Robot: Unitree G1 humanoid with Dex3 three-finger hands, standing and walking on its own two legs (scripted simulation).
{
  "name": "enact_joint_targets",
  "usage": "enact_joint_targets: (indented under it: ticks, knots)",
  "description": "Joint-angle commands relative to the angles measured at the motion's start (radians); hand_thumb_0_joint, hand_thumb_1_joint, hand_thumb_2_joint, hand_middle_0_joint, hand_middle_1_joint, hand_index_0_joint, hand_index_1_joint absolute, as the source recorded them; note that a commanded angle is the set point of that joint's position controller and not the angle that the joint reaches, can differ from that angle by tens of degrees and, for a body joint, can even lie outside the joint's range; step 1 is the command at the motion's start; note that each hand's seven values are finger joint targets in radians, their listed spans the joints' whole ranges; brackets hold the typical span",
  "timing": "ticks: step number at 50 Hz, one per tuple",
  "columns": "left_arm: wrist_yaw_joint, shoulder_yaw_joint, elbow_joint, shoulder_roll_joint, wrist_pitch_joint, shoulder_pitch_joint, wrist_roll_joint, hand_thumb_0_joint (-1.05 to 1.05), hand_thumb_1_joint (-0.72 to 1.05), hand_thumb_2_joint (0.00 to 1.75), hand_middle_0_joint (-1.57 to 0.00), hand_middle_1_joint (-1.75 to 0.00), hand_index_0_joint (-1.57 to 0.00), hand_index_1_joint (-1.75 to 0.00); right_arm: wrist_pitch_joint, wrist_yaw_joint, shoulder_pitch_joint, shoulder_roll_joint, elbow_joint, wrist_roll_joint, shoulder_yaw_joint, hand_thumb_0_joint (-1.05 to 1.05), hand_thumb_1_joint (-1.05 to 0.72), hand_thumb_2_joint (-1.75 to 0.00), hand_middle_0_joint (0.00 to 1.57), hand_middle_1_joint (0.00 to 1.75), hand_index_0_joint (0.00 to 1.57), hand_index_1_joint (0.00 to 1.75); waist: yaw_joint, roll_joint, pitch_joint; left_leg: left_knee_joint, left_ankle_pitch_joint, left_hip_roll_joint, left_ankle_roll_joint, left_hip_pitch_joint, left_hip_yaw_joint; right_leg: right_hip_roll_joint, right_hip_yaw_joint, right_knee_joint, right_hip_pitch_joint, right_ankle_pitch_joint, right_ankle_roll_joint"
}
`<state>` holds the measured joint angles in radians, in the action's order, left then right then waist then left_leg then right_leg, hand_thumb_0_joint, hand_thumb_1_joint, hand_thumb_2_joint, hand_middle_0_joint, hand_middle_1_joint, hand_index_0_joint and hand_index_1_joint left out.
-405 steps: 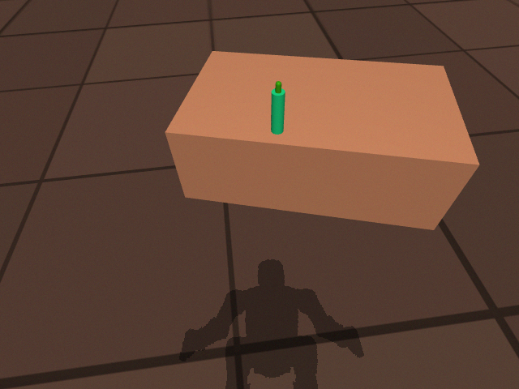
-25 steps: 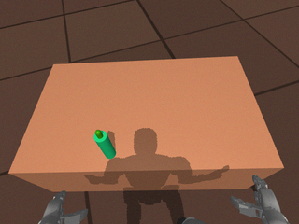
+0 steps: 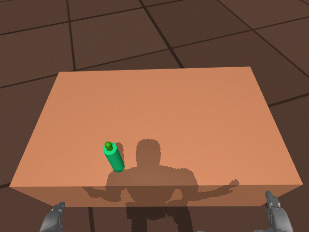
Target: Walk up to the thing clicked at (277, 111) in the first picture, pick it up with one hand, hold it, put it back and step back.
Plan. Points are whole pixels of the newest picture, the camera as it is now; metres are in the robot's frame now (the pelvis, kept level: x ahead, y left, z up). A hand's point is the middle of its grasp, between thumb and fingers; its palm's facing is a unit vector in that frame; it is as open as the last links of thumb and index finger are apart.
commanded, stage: go down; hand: left
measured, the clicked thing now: (113, 156) +0.42 +0.18 -0.22
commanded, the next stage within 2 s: none
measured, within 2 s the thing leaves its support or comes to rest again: neither
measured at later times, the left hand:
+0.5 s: hand (66, 228) +0.16 +0.25 -0.09, palm faces +0.11 -0.94 -0.33, open 17.3 cm
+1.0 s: hand (41, 196) +0.23 +0.31 -0.04, palm faces +0.20 -0.95 -0.25, open 17.2 cm
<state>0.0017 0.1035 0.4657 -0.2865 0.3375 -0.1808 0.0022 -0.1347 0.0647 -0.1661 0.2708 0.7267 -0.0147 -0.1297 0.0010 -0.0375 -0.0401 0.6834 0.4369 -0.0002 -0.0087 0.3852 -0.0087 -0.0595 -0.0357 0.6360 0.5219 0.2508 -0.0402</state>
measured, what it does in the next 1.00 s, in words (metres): stands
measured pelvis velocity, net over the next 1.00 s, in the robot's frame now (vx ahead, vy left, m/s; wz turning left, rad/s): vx -0.03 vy -0.01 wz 0.02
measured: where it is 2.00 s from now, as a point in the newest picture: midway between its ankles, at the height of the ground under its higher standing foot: outside the picture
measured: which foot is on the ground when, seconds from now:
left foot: down 0.00-1.00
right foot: down 0.00-1.00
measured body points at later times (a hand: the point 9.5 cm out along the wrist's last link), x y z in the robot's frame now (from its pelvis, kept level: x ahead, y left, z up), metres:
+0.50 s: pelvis +0.00 +0.00 +0.00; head +0.04 +0.00 +0.45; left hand +0.15 +0.30 -0.07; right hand +0.16 -0.27 -0.09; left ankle -0.06 +0.11 -0.72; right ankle +0.04 -0.15 -0.72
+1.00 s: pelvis -0.03 -0.01 -0.01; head +0.00 +0.00 +0.44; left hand +0.22 +0.36 -0.02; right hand +0.14 -0.26 -0.06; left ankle -0.06 +0.11 -0.72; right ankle +0.04 -0.15 -0.72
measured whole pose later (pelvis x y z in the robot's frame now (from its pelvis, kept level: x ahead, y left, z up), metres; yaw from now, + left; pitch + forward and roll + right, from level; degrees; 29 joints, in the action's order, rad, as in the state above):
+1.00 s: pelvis -0.03 -0.01 -0.01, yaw +1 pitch +7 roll -1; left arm -0.23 0.34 0.65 -0.53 0.23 0.09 0.06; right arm -0.20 0.08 -0.32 0.23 0.46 -0.02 -0.01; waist 0.03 0.01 -0.07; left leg 0.77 0.44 0.01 0.01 0.45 -0.04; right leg -0.06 -0.06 0.70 0.56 0.25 -0.02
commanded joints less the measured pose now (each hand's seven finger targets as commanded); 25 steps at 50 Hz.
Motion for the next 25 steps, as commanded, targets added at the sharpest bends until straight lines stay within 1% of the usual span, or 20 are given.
enact_joint_targets:
  ticks: [1, 2, 3, 4, 5, 6, 7, 10, 12, 13, 15, 16, 18, 19, 20, 21, 22, 23, 24, 25]
  knots:
    - [0.000, 0.051, -0.156, -0.183, 0.005, 0.000, -0.004, 0.00, -0.55, 0.00, -0.10, -0.04, -0.10, -0.04, -0.044, 0.006, -0.013, 0.157, -0.118, -0.008, -0.045, 0.00, 0.49, -0.05, 0.05, 0.05, 0.05, 0.05, 0.015, 0.027, -0.185, -0.098, -0.430, -0.010, 0.034, 0.040, -0.006, 0.044, -0.034, -0.028, -0.244, -0.246, 0.058]
    - [-0.003, 0.064, -0.156, -0.195, 0.016, 0.000, -0.007, 0.00, -0.56, 0.00, -0.10, -0.04, -0.10, -0.04, -0.044, 0.007, -0.016, 0.177, -0.139, -0.007, -0.054, 0.00, 0.50, -0.05, 0.05, 0.05, 0.05, 0.05, 0.017, 0.015, -0.199, -0.096, -0.473, -0.007, 0.040, 0.030, -0.009, 0.044, -0.035, -0.018, -0.248, -0.277, 0.062]
    - [-0.010, 0.039, -0.138, -0.169, 0.024, -0.005, -0.006, 0.00, -0.57, 0.00, -0.10, -0.04, -0.10, -0.04, -0.039, 0.003, -0.027, 0.154, -0.125, -0.010, -0.046, 0.00, 0.51, -0.04, 0.05, 0.05, 0.05, 0.05, 0.017, 0.019, -0.166, -0.090, -0.493, -0.006, 0.044, 0.039, -0.007, 0.045, -0.038, -0.013, -0.225, -0.279, 0.061]
    - [-0.011, 0.060, -0.196, -0.202, 0.026, 0.035, -0.008, 0.00, -0.55, 0.00, -0.10, -0.05, -0.10, -0.05, -0.039, -0.001, -0.025, 0.158, -0.132, -0.010, -0.039, 0.00, 0.50, -0.05, 0.05, 0.05, 0.05, 0.05, 0.011, -0.007, -0.191, -0.095, -0.513, -0.006, 0.047, 0.022, -0.008, 0.043, -0.037, -0.011, -0.243, -0.290, 0.065]
    - [-0.019, 0.048, -0.151, -0.182, 0.033, 0.015, -0.009, 0.00, -0.56, 0.00, -0.11, -0.04, -0.10, -0.04, -0.037, -0.007, -0.021, 0.154, -0.143, -0.013, -0.045, 0.00, 0.51, -0.04, 0.05, 0.05, 0.05, 0.05, 0.014, 0.006, -0.150, -0.092, -0.536, 0.004, 0.056, 0.044, -0.017, 0.046, -0.040, -0.003, -0.206, -0.275, 0.065]
    - [-0.020, 0.061, -0.210, -0.202, 0.036, 0.020, -0.010, 0.00, -0.55, 0.01, -0.10, -0.04, -0.10, -0.04, -0.041, -0.010, -0.017, 0.174, -0.150, -0.011, -0.051, 0.00, 0.51, -0.04, 0.05, 0.05, 0.05, 0.05, 0.009, -0.022, -0.181, -0.098, -0.575, 0.008, 0.060, 0.016, -0.025, 0.046, -0.042, 0.004, -0.229, -0.288, 0.069]
    - [-0.025, 0.050, -0.161, -0.175, 0.041, -0.002, -0.010, 0.00, -0.58, 0.01, -0.10, -0.04, -0.10, -0.04, -0.039, -0.015, -0.022, 0.158, -0.156, -0.013, -0.056, 0.00, 0.51, -0.04, 0.05, 0.05, 0.05, 0.05, 0.015, -0.005, -0.137, -0.089, -0.571, 0.009, 0.062, 0.035, -0.025, 0.047, -0.042, 0.002, -0.190, -0.263, 0.065]
    - [-0.033, 0.065, -0.224, -0.192, 0.039, 0.013, -0.013, 0.00, -0.57, 0.02, -0.10, -0.04, -0.09, -0.05, -0.039, -0.028, -0.037, 0.173, -0.188, -0.009, -0.070, 0.00, 0.53, -0.04, 0.05, 0.05, 0.05, 0.05, 0.020, -0.016, -0.179, -0.077, -0.578, 0.006, 0.062, 0.023, -0.022, 0.044, -0.036, 0.009, -0.210, -0.278, 0.063]
    - [-0.030, 0.090, -0.250, -0.208, 0.037, 0.012, -0.011, 0.00, -0.55, 0.03, -0.09, -0.04, -0.09, -0.05, -0.039, -0.034, -0.031, 0.165, -0.212, -0.010, -0.069, 0.00, 0.53, -0.04, 0.05, 0.05, 0.05, 0.05, 0.015, -0.014, -0.182, -0.074, -0.508, -0.006, 0.053, 0.035, -0.014, 0.038, -0.032, -0.003, -0.228, -0.266, 0.061]
    - [-0.032, 0.088, -0.255, -0.206, 0.035, 0.007, -0.014, 0.00, -0.56, 0.03, -0.09, -0.04, -0.09, -0.05, -0.042, -0.034, -0.028, 0.177, -0.231, -0.008, -0.074, 0.00, 0.54, -0.04, 0.05, 0.05, 0.05, 0.05, 0.013, -0.004, -0.206, -0.075, -0.530, 0.001, 0.056, 0.033, -0.024, 0.041, -0.035, 0.009, -0.232, -0.274, 0.063]
    - [-0.029, 0.101, -0.284, -0.211, 0.033, -0.015, -0.011, 0.00, -0.53, 0.04, -0.08, -0.04, -0.08, -0.04, -0.041, -0.035, -0.027, 0.151, -0.247, -0.012, -0.054, 0.00, 0.54, -0.04, 0.05, 0.05, 0.05, 0.05, 0.004, -0.023, -0.214, -0.072, -0.514, -0.002, 0.055, 0.031, -0.023, 0.038, -0.034, 0.007, -0.239, -0.263, 0.064]
    - [-0.027, 0.108, -0.283, -0.212, 0.030, -0.018, -0.012, 0.00, -0.56, 0.04, -0.09, -0.05, -0.08, -0.05, -0.042, -0.033, -0.026, 0.157, -0.267, -0.009, -0.062, 0.00, 0.54, -0.04, 0.05, 0.05, 0.05, 0.05, 0.005, 0.001, -0.219, -0.072, -0.487, -0.004, 0.050, 0.035, -0.024, 0.039, -0.035, 0.005, -0.243, -0.254, 0.062]
    - [-0.022, 0.129, -0.336, -0.232, 0.029, -0.025, -0.011, 0.00, -0.55, 0.05, -0.08, -0.04, -0.07, -0.05, -0.042, -0.029, -0.035, 0.152, -0.281, -0.010, -0.051, 0.00, 0.53, -0.04, 0.05, 0.05, 0.05, 0.05, -0.002, -0.018, -0.271, -0.070, -0.492, -0.008, 0.047, 0.020, -0.023, 0.035, -0.032, 0.009, -0.275, -0.278, 0.067]
    - [-0.021, 0.119, -0.289, -0.213, 0.033, -0.049, -0.012, 0.00, -0.55, 0.04, -0.09, -0.04, -0.08, -0.05, -0.045, -0.025, -0.041, 0.154, -0.285, -0.007, -0.054, 0.00, 0.53, -0.04, 0.05, 0.05, 0.05, 0.05, 0.007, 0.010, -0.254, -0.060, -0.486, -0.011, 0.042, 0.037, -0.019, 0.033, -0.031, 0.008, -0.278, -0.288, 0.064]
    - [-0.019, 0.135, -0.343, -0.228, 0.030, -0.038, -0.010, 0.00, -0.53, 0.06, -0.08, -0.04, -0.07, -0.05, -0.047, -0.024, -0.034, 0.139, -0.292, -0.006, -0.034, 0.00, 0.53, -0.04, 0.05, 0.05, 0.05, 0.05, -0.013, -0.010, -0.286, -0.064, -0.492, -0.013, 0.042, 0.022, -0.019, 0.032, -0.031, 0.013, -0.296, -0.296, 0.068]
    - [-0.020, 0.124, -0.277, -0.216, 0.034, -0.058, -0.009, 0.00, -0.56, 0.05, -0.09, -0.04, -0.08, -0.05, -0.047, -0.019, -0.032, 0.139, -0.288, -0.009, -0.037, 0.00, 0.53, -0.04, 0.05, 0.05, 0.05, 0.05, 0.003, 0.015, -0.237, -0.057, -0.489, -0.011, 0.040, 0.047, -0.019, 0.033, -0.031, 0.011, -0.270, -0.294, 0.065]
    - [-0.020, 0.131, -0.299, -0.221, 0.031, -0.042, -0.006, 0.00, -0.54, 0.06, -0.08, -0.04, -0.07, -0.05, -0.051, -0.016, -0.009, 0.141, -0.328, -0.006, -0.027, 0.00, 0.53, -0.04, 0.05, 0.05, 0.05, 0.05, -0.001, 0.026, -0.242, -0.064, -0.473, -0.009, 0.038, 0.052, -0.022, 0.033, -0.035, 0.011, -0.274, -0.280, 0.063]
    - [-0.024, 0.126, -0.307, -0.225, 0.032, -0.017, -0.004, 0.00, -0.54, 0.05, -0.08, -0.03, -0.07, -0.04, -0.051, -0.011, -0.028, 0.130, -0.290, -0.005, -0.021, 0.00, 0.53, -0.04, 0.05, 0.05, 0.05, 0.05, 0.001, -0.003, -0.233, -0.066, -0.454, -0.009, 0.038, 0.047, -0.023, 0.033, -0.035, 0.008, -0.251, -0.255, 0.066]
    - [-0.027, 0.120, -0.250, -0.201, 0.032, -0.042, -0.001, 0.00, -0.57, 0.05, -0.09, -0.04, -0.08, -0.05, -0.051, -0.008, -0.036, 0.130, -0.312, -0.004, -0.026, 0.00, 0.53, -0.04, 0.05, 0.05, 0.05, 0.05, 0.011, 0.031, -0.182, -0.067, -0.410, -0.011, 0.033, 0.068, -0.018, 0.033, -0.036, -0.003, -0.228, -0.220, 0.061]
    - [-0.032, 0.126, -0.266, -0.214, 0.028, -0.027, 0.003, 0.00, -0.56, 0.06, -0.08, -0.03, -0.07, -0.05, -0.051, -0.006, -0.043, 0.102, -0.296, -0.004, 0.001, 0.00, 0.54, -0.04, 0.05, 0.05, 0.05, 0.05, -0.003, 0.028, -0.171, -0.064, -0.382, -0.016, 0.029, 0.083, -0.016, 0.029, -0.035, -0.009, -0.223, -0.199, 0.059]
